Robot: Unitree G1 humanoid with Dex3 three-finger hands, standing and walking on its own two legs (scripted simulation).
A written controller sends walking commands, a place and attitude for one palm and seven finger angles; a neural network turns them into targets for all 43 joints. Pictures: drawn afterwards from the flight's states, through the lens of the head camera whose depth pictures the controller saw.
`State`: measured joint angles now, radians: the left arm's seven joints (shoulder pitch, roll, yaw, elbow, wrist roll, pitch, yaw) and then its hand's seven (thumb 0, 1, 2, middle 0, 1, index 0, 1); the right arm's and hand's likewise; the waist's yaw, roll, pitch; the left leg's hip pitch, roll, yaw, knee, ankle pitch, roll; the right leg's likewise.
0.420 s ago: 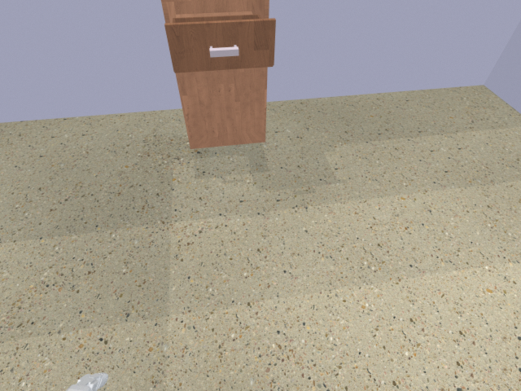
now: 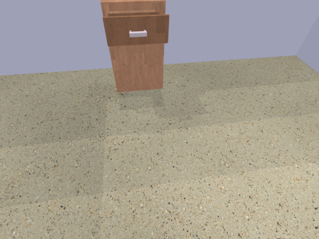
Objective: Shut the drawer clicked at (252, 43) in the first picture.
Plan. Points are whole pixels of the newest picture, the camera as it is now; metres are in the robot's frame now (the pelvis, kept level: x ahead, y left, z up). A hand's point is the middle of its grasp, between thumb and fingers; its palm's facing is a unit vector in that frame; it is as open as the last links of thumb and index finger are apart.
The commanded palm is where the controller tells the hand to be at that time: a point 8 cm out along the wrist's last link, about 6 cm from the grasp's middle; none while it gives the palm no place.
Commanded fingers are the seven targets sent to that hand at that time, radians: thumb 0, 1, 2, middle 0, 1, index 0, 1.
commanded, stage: stand and wait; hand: left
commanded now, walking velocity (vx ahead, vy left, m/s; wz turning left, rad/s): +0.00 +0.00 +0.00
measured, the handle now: (137, 32) +1.31 +0.23 -0.06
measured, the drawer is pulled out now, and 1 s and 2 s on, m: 0.28 0.28 0.28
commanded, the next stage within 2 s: look at it before walking up in 0.58 s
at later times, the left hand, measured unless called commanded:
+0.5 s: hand out of the picture +0.06 +0.24 -0.15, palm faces -0.03 -0.94 -0.34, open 7.4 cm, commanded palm none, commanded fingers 0.00 0.90 0.90 -0.20 -0.30 -0.20 -0.30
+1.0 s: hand out of the picture +0.07 +0.24 -0.15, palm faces -0.03 -0.94 -0.34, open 7.4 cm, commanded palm none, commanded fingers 0.00 0.90 0.90 -0.20 -0.30 -0.20 -0.30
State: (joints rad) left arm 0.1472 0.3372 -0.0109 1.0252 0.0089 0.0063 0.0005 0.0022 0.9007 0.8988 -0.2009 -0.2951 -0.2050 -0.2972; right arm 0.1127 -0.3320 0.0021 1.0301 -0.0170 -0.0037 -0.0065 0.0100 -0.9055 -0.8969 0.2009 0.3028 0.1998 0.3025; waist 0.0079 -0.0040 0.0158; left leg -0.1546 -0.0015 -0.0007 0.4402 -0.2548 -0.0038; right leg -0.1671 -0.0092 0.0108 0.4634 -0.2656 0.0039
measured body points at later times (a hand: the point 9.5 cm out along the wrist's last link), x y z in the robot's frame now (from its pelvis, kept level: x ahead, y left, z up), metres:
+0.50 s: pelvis -0.01 -0.01 +0.00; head -0.02 -0.01 +0.45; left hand +0.06 +0.29 -0.13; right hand +0.05 -0.30 -0.13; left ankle -0.01 +0.12 -0.74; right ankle -0.01 -0.12 -0.74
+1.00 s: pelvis +0.00 +0.00 +0.00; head +0.00 +0.00 +0.45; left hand +0.08 +0.29 -0.13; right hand +0.08 -0.30 -0.13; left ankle -0.01 +0.12 -0.74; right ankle -0.01 -0.12 -0.74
